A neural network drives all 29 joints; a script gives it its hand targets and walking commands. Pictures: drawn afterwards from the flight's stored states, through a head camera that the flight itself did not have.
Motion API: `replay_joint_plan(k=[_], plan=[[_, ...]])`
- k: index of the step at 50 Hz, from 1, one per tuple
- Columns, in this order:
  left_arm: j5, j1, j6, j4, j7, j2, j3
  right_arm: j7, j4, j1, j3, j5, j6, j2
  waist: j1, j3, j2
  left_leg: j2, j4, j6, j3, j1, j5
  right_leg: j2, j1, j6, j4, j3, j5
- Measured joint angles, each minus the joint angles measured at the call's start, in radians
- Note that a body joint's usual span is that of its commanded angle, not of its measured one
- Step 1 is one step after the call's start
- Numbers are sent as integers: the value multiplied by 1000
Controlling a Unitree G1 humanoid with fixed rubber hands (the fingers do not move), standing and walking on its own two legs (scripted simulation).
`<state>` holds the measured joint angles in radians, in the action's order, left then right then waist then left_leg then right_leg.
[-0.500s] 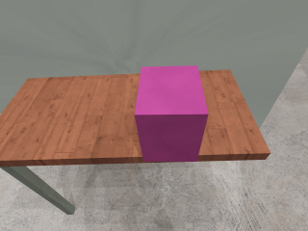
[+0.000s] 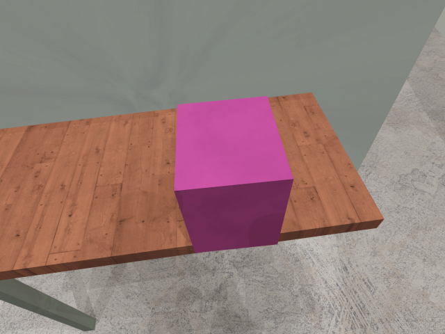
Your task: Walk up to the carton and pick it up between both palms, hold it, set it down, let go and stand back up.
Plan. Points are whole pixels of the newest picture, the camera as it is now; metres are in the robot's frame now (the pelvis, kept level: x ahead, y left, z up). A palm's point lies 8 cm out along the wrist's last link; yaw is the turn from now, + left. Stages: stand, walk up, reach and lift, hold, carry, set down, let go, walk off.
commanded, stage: walk up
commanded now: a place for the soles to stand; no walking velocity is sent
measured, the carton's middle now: (229, 177) +0.38 +0.01 +0.07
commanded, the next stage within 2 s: none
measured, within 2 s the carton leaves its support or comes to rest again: neither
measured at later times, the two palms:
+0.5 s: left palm out of the picture -0.01 +0.22 -0.13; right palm out of the picture -0.02 -0.26 -0.13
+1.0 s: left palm out of the picture +0.00 +0.24 -0.13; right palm out of the picture +0.02 -0.30 -0.12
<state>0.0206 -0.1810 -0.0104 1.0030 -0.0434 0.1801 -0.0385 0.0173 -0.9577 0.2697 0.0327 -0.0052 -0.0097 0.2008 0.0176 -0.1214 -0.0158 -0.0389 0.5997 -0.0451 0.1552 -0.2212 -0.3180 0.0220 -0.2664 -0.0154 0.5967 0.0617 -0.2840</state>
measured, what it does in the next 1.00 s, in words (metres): lifts its right foot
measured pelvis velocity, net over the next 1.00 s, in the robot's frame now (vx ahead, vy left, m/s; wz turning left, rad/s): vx -0.03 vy -0.05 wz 0.08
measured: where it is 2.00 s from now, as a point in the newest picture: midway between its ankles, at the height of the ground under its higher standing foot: outside the picture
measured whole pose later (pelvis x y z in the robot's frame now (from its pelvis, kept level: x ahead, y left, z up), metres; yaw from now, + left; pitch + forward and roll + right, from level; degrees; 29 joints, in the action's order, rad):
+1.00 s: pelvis -0.03 -0.05 +0.01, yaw +4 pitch -2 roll -1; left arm 0.05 -0.18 -0.07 0.99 -0.01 0.30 0.02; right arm 0.08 -0.96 0.24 -0.01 -0.03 0.01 0.22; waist 0.02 -0.13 0.01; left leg -0.08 0.53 0.02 0.05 -0.29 -0.21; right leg 0.00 -0.42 0.03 0.99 0.04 -0.52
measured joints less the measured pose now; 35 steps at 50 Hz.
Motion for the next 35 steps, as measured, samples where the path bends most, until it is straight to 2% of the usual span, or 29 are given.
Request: replay_joint_plan(k=[4, 12, 22, 35], plan=[[-34, 16, -3, 18, 14, 14, 3, 5, -6, -2, 6, -5, 3, 9, 9, 31, 1, 4, -58, 30, -16, 13, 34, 2, 8, -12, -34, 18, 26], [-29, 14, 1, 41, 24, 42, 2, 3, -56, 19, 11, -5, 16, 21, -3, 61, 15, -9, -113, 46, -42, 16, 81, -16, 30, -31, -112, 45, 74], [-24, -35, -6, 81, 30, 47, -4, 2, -100, 57, 17, 0, 23, 20, -9, 63, 16, -13, -122, 48, -65, -9, 102, -24, 29, -35, -155, 65, 107], [-18, -78, 1, 94, 28, 49, -10, 6, -112, 54, 21, 5, 24, 10, -19, 78, 17, 3, -109, 38, -78, -27, 96, -7, 13, -24, -134, 71, 92]])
